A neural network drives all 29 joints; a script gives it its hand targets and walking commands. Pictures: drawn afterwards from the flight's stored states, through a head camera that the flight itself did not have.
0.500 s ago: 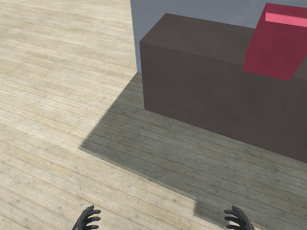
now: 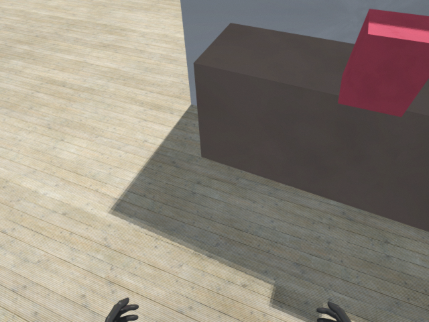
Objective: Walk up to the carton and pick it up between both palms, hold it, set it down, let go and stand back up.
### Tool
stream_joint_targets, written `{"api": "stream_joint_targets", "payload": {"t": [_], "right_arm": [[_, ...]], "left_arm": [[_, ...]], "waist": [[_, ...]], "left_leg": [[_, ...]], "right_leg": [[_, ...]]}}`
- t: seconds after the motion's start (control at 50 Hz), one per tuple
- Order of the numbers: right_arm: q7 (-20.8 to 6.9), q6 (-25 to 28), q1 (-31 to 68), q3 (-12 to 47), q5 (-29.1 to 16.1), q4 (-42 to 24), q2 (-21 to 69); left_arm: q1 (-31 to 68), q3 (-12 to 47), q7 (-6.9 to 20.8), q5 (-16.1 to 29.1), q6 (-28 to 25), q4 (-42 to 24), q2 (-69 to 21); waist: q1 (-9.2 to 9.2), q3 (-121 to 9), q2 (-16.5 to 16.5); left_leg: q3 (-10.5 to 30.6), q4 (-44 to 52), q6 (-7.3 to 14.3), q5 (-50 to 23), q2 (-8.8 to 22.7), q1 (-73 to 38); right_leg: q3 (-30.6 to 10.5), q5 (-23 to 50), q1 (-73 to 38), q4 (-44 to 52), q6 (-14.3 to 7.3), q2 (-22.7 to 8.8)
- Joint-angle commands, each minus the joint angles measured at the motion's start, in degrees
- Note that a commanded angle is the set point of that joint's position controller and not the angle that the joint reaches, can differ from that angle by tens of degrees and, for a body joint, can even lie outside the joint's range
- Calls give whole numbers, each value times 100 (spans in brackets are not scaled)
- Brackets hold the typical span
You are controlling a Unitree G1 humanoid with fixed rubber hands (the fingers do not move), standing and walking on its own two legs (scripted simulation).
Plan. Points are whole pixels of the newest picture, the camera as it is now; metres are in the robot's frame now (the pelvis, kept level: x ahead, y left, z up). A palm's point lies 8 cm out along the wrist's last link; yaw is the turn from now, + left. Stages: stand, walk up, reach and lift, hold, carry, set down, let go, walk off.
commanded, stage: stand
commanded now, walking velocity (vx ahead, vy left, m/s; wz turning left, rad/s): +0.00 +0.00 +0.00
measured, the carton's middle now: (385, 63) +0.88 -0.55 +0.00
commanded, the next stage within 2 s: walk up in 1.12 s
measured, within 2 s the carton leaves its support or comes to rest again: neither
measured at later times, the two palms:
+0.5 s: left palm out of the picture +0.06 +0.23 -0.12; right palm out of the picture +0.07 -0.23 -0.12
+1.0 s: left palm out of the picture +0.01 +0.22 -0.13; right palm out of the picture +0.00 -0.23 -0.13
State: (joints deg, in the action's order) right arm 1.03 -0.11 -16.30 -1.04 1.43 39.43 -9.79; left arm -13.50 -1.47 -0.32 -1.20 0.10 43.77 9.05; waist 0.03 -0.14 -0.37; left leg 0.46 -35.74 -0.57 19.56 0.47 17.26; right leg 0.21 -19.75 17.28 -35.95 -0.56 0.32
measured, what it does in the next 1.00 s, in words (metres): stands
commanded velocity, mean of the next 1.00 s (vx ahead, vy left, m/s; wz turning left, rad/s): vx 0.00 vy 0.00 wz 0.00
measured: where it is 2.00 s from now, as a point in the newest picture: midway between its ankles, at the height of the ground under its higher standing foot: outside the picture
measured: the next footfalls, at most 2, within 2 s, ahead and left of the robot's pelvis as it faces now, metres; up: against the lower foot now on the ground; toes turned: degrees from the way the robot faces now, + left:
none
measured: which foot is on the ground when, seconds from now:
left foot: down 0.00-1.00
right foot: down 0.00-1.00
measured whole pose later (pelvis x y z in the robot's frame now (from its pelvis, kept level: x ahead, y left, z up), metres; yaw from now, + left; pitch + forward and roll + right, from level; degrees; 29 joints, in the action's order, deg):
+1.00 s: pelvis -0.01 -0.01 +0.01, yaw +0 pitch -1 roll +0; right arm 2.1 -0.2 -18.8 -1.9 1.1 55.6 -8.8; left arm -15.6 -2.5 -1.7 -0.8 0.1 59.2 7.8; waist 0.2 2.4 -0.4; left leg 0.7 -27.6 -1.0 14.8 0.9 11.6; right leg 0.5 -15.2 11.7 -28.0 -1.1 0.7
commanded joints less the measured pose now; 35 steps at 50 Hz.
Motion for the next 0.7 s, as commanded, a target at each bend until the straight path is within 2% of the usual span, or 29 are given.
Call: {"api": "stream_joint_targets", "payload": {"t": [0.0, 0.06, 0.12, 0.18, 0.22, 0.26, 0.3, 0.38, 0.5, 0.52, 0.54, 0.56, 0.68], "right_arm": [[35, 95, -130, -139, 5, -322, -480], [35, 109, -47, -178, 13, -274, -534], [44, 94, -143, -156, 4, -181, -441], [63, 129, -177, -182, -4, -97, -517], [69, 115, -210, -191, 1, -27, -551], [75, 123, -189, -200, -6, 6, -538], [72, 113, -223, -200, -14, 93, -539], [99, 97, -280, -190, -14, 261, -474], [111, 97, -305, -223, -16, 462, -526], [108, 98, -307, -229, -8, 515, -539], [107, 101, -333, -222, -18, 545, -528], [106, 94, -323, -227, -21, 601, -540], [141, 58, -369, -219, -17, 870, -515]], "left_arm": [[-44, -143, -42, -2, -80, -335, 526], [-98, -166, -42, -3, -75, -259, 567], [-52, -176, -55, 3, -75, -194, 536], [-72, -178, -68, 14, -83, -125, 535], [-169, -181, -78, 16, -92, -32, 563], [-126, -207, -76, 20, -87, 4, 565], [-190, -214, -75, 26, -89, 82, 543], [-270, -217, -114, 18, -71, 259, 526], [-312, -221, -135, 31, -78, 500, 550], [-334, -225, -135, 37, -80, 540, 528], [-255, -244, -129, 33, -85, 564, 595], [-261, -245, -130, 26, -74, 599, 575], [-337, -236, -148, 25, -56, 859, 517]], "waist": [[3, -209, 79], [41, -128, -109], [5, -43, 128], [-10, -190, -41], [9, -173, 67], [7, -106, -1], [38, -113, 82], [21, 41, -70], [1, 34, 167], [10, 30, 38], [-28, -7, 102], [-9, 99, 5], [20, 290, 14]], "left_leg": [[221, 565, 147, -1292, 210, -113], [253, 651, 157, -1160, 233, -63], [259, 681, 159, -1170, 225, -109], [296, 713, 193, -1385, 267, -201], [260, 692, 178, -1409, 260, -279], [279, 730, 177, -1482, 276, -247], [288, 772, 181, -1419, 269, -251], [329, 856, 201, -1451, 303, -289], [324, 909, 211, -1388, 296, -403], [286, 903, 204, -1480, 295, -498], [290, 920, 197, -1499, 293, -469], [323, 988, 192, -1341, 301, -407], [331, 1124, 190, -1237, 314, -450]], "right_leg": [[-375, 1367, -205, 665, -163, -330], [-337, 1191, -165, 702, -137, -298], [-358, 1187, -154, 765, -148, -314], [-335, 1343, -293, 738, -157, -312], [-371, 1412, -265, 782, -174, -335], [-334, 1435, -321, 776, -161, -326], [-368, 1402, -358, 838, -179, -342], [-348, 1335, -333, 883, -163, -345], [-407, 1405, -391, 1027, -186, -376], [-431, 1444, -352, 1045, -198, -399], [-425, 1435, -415, 1050, -219, -400], [-403, 1310, -375, 1079, -195, -372], [-408, 1180, -316, 1213, -187, -376]]}}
